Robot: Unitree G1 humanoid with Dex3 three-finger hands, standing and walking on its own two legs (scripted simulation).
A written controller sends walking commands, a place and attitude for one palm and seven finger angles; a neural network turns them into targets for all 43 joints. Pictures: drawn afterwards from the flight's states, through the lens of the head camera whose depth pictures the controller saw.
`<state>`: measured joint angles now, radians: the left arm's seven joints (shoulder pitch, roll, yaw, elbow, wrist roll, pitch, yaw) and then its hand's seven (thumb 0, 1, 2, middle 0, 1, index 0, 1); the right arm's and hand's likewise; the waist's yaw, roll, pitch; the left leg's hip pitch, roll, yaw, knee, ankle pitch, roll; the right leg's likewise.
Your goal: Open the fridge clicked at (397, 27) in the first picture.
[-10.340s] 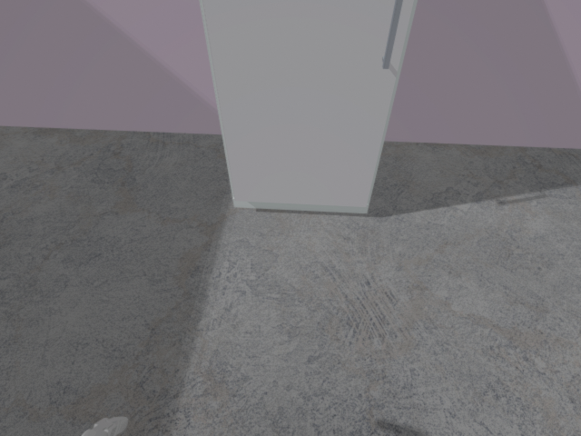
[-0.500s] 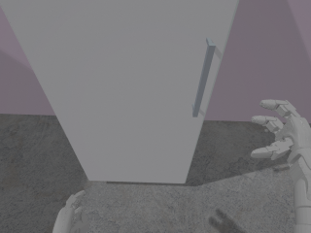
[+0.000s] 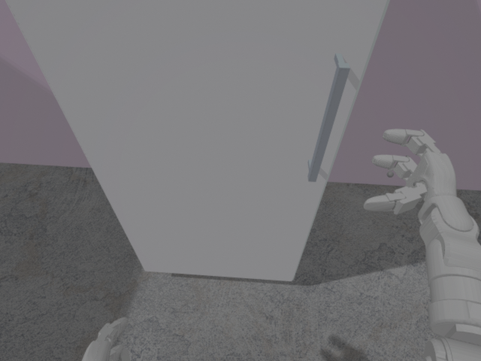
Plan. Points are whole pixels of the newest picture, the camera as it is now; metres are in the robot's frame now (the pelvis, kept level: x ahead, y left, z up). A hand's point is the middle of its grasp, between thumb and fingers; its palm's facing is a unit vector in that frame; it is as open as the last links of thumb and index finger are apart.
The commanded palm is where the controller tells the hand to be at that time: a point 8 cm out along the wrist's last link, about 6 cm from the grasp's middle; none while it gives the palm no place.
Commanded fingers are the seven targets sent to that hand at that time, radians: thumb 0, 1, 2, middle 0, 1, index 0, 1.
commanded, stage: move the hooked fingers beside the handle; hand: right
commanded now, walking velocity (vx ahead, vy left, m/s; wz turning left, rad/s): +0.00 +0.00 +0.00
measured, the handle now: (323, 125) +0.53 -0.12 +0.13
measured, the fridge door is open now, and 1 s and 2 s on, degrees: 0 0 0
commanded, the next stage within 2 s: feel for the door with the fingertips in 1.36 s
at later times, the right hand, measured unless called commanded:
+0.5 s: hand (362, 148) +0.45 -0.17 +0.14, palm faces +0.05 +1.00 -0.01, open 14.0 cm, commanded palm +0.44 -0.22 +0.14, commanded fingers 0.00 0.50 -0.30 0.30 1.20 0.30 1.20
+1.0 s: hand (365, 149) +0.46 -0.18 +0.13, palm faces +0.06 +1.00 +0.00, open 14.0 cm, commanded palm +0.43 -0.23 +0.13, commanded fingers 0.00 0.50 -0.30 0.30 1.20 0.30 1.20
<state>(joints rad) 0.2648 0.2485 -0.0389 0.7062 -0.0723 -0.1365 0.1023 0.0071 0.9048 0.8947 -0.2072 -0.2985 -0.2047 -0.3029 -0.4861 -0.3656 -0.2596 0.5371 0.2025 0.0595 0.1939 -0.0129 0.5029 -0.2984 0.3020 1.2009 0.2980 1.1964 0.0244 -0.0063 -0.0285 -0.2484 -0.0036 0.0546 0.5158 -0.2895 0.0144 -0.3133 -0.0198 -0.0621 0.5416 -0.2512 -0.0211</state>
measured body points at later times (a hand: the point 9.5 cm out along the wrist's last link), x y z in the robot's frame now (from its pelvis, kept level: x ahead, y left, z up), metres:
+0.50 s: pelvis +0.00 +0.01 -0.01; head +0.03 +0.01 +0.44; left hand +0.07 +0.28 -0.12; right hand +0.45 -0.23 +0.14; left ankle -0.01 +0.11 -0.73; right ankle +0.02 -0.10 -0.73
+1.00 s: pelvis +0.01 +0.00 -0.01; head +0.04 +0.00 +0.44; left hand +0.05 +0.28 -0.12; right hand +0.45 -0.24 +0.13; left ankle -0.01 +0.11 -0.73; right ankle +0.02 -0.10 -0.73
